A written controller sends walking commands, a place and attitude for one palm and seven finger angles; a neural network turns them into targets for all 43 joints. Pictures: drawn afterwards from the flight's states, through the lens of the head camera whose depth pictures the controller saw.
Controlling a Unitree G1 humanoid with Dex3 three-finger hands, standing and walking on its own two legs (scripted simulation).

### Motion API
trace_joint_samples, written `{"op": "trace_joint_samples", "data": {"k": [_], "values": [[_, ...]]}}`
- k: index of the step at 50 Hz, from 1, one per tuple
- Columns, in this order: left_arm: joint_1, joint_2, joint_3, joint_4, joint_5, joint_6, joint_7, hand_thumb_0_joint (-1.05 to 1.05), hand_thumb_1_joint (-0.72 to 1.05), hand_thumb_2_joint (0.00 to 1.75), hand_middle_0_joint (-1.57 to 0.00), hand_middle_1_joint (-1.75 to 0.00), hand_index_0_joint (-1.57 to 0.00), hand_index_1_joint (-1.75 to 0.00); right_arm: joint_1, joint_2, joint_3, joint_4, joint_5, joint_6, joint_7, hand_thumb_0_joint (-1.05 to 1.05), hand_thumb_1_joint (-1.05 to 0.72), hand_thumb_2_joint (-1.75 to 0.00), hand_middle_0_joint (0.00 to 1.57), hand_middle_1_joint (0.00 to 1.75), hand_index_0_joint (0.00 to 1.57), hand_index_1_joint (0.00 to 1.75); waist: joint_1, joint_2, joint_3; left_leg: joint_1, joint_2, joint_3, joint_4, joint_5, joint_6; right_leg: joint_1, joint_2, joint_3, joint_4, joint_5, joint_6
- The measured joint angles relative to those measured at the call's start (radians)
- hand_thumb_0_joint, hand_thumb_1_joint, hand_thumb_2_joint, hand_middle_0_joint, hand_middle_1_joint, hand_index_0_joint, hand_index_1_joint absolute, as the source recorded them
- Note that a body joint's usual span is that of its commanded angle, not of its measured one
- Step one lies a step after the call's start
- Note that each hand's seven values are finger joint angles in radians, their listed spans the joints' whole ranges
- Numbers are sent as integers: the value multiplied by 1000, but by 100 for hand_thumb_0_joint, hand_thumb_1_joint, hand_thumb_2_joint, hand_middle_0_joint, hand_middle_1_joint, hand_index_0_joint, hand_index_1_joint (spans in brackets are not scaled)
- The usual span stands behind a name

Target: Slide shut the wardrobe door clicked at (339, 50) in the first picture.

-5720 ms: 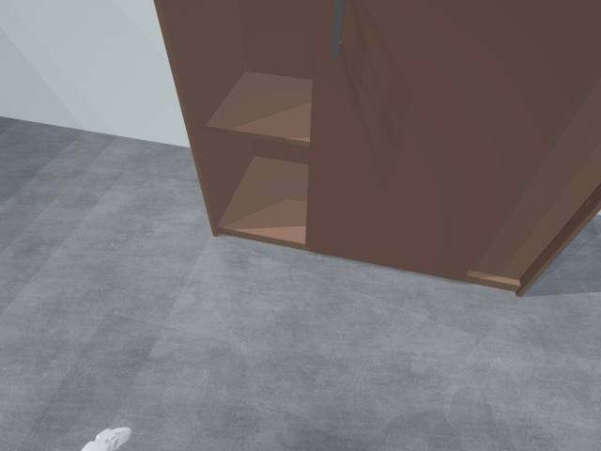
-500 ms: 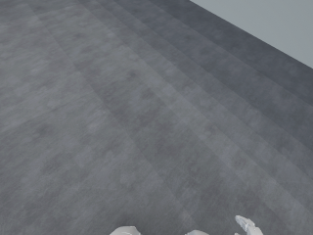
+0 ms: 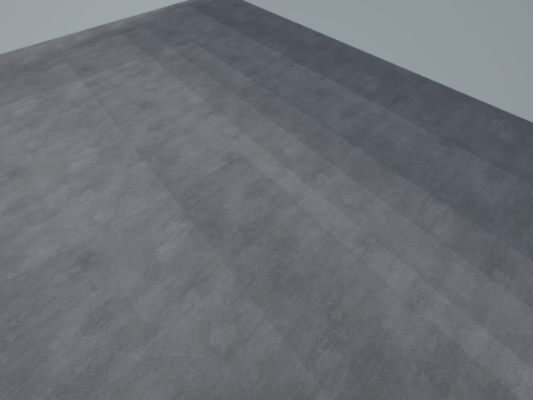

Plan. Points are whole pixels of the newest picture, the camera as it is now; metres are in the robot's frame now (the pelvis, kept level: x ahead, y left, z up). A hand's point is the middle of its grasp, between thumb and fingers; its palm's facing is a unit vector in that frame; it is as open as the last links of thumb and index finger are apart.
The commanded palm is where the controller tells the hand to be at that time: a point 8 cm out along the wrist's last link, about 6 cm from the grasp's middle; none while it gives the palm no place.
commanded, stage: turn to face it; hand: right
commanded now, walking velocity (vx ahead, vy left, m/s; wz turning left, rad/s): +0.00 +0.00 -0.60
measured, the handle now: out of the picture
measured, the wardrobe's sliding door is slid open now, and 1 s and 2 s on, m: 0.40 0.40 0.40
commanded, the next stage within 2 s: none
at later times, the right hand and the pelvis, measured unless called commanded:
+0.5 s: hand out of the picture +0.00 -0.16 -0.14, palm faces +0.31 +0.91 -0.29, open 7.4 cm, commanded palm none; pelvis -0.05 +0.06 +0.00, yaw -18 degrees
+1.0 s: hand out of the picture -0.17 -0.21 -0.18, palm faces +0.60 +0.75 -0.26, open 7.4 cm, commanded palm none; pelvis -0.08 +0.00 +0.00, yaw -35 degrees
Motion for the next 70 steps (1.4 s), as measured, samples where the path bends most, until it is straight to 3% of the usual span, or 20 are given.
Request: {"op": "trace_joint_samples", "data": {"k": [3, 8, 13, 16, 17, 19, 21, 24, 27, 32, 37, 39, 41, 43, 48, 57, 62, 64, 67, 70], "values": [[8, 11, 7, -3, 0, 4, -4, 0, 93, 90, -21, -30, -20, -30, -8, -1, -9, -1, 1, 4, 5, 0, -91, -90, 20, 30, 20, 30, 8, -20, 19, -43, 17, -12, 79, 25, -14, -9, 9, 23, -51, 45, -6], [24, 25, 27, -9, 0, 8, -10, 0, 92, 90, -21, -30, -20, -30, -33, -13, -24, -10, 4, 9, 3, 0, -91, -90, 20, 30, 20, 30, 28, -40, 36, -48, 27, -30, 37, 25, -31, -45, 27, 70, -83, 93, -1], [36, 47, 47, -13, 4, 23, -15, 0, 91, 90, -21, -30, -20, -30, -77, -13, -26, -37, 12, 8, -1, 0, -91, -90, 20, 30, 19, 30, 53, -67, 37, 3, 4, -35, -112, 10, -26, -90, 49, 132, -74, 123, 20], [41, 63, 61, -16, 3, 38, -21, 0, 91, 90, -21, -30, -20, -30, -86, -5, -20, -63, 17, -5, 0, 0, -91, -90, 20, 30, 19, 30, 55, -79, 22, 90, -10, -21, -321, 86, -12, -120, 70, 168, -50, 132, 43], [44, 68, 67, -18, 0, 43, -23, 0, 90, 90, -21, -30, -20, -30, -82, -3, -18, -72, 14, -13, -1, 0, -91, -90, 20, 30, 19, 30, 50, -78, 12, 121, -4, -14, -396, 104, 9, -140, 80, 170, -16, 106, 51], [34, 84, 82, -12, 2, 56, -22, 1, 91, 90, -20, -30, -20, -30, -75, 12, -7, -77, 6, -16, -5, 0, -91, -90, 20, 30, 20, 30, 47, -95, 9, 128, -1, 14, -388, 129, 43, -203, 81, 143, 166, -82, 70], [32, 96, 90, -13, 6, 65, -27, 1, 91, 90, -20, -30, -20, -30, -55, 23, 0, -79, 4, -12, -8, 0, -91, -90, 20, 30, 20, 30, 46, -90, -4, 151, 23, 38, -401, 143, 51, -260, 77, 92, 370, -152, 78], [19, 110, 93, -24, 7, 65, -39, 1, 91, 90, -20, -30, -19, -30, -32, 29, 8, -75, 3, -15, -6, 0, -91, -90, 21, 30, 20, 30, 49, -77, -8, 184, 50, 71, -431, 158, 51, -303, 37, 37, 588, -117, 98], [5, 118, 93, -33, 5, 64, -45, 1, 91, 90, -20, -30, -19, -30, -21, 33, 16, -76, 2, -24, -4, 0, -91, -90, 21, 30, 20, 30, 50, -69, 2, 198, 70, 117, -437, 157, 49, -302, -7, 23, 662, -80, 118], [-32, 125, 86, -31, 3, 77, -48, 0, 91, 90, -20, -30, -19, -30, 3, 35, 23, -81, -6, -34, 0, 0, -90, -90, 21, 30, 20, 30, 26, -51, 26, 192, 105, 185, -414, 141, 40, -235, -52, 3, 563, -118, 134], [-92, 117, 67, -52, -4, 64, -48, 1, 91, 90, -20, -30, -19, -30, 32, 8, 15, -68, -13, -27, 4, 0, -90, -90, 21, 30, 20, 30, -9, -19, 58, 160, 152, 238, -355, 111, 11, -117, -53, -50, 300, -172, 119], [-109, 113, 59, -70, -6, 49, -49, 1, 91, 90, -20, -30, -19, -30, 47, -13, 7, -61, -9, -22, 6, 0, -90, -90, 21, 30, 20, 30, -17, -7, 62, 140, 174, 260, -306, 85, -8, -53, -42, -73, 155, -107, 106], [-127, 103, 54, -87, -6, 26, -49, 1, 91, 90, -20, -30, -19, -30, 55, -42, -6, -50, -1, -9, 8, 0, -90, -90, 21, 30, 20, 30, -22, 21, 69, 78, 198, 225, -170, 11, -31, -35, -16, -79, 102, -83, 47], [-139, 90, 44, -98, -9, 9, -46, 0, 91, 90, -20, -30, -19, -30, 50, -66, -17, -38, 0, 16, 4, 0, -91, -90, 21, 30, 20, 30, -31, 31, 76, -5, 165, 138, 22, -82, -44, -44, -9, -70, 124, -104, 11], [-124, 71, 31, -105, -5, 0, -27, 0, 90, 90, -20, -30, -20, -30, 19, -84, -31, -38, 1, 25, 10, 1, -91, -90, 20, 30, 19, 30, -20, 6, 62, -126, 110, 50, 232, 4, -63, -7, 0, -21, 40, -59, -2], [-56, 55, 29, -82, -1, 10, -28, 0, 90, 90, -21, -30, -20, -30, -72, -59, -22, -102, 4, 13, 9, 0, -91, -90, 20, 30, 19, 30, 14, -20, 35, -120, 77, -14, 88, 62, -78, 20, 50, 67, -32, -9, -6], [-22, 64, 41, -70, 3, 22, -29, 0, 90, 90, -21, -30, -20, -30, -110, -28, -7, -133, 12, 2, 7, 0, -91, -90, 20, 30, 19, 30, 44, -49, 31, -30, 35, -13, -125, 50, -62, -6, 68, 120, 1, -16, 14], [-8, 72, 48, -65, 1, 27, -28, 0, 90, 90, -21, -30, -20, -30, -113, -16, 2, -147, 15, -12, 7, 0, -91, -90, 20, 30, 19, 30, 48, -61, 26, 35, 20, -3, -271, 125, -54, -28, 78, 142, 35, -29, 28], [0, 91, 65, -55, -7, 37, -27, 1, 90, 90, -21, -30, -20, -30, -106, 6, 18, -155, 5, -35, 4, 0, -91, -90, 20, 30, 20, 30, 50, -89, 30, 72, 20, 35, -329, 158, 24, -105, 84, 139, 230, -186, 60], [10, 106, 77, -45, -2, 53, -34, 1, 90, 90, -20, -30, -20, -30, -79, 24, 29, -153, 3, -34, 1, 0, -91, -90, 21, 30, 20, 30, 53, -91, 27, 109, 51, 78, -351, 143, 53, -198, 69, 78, 519, -225, 82]]}}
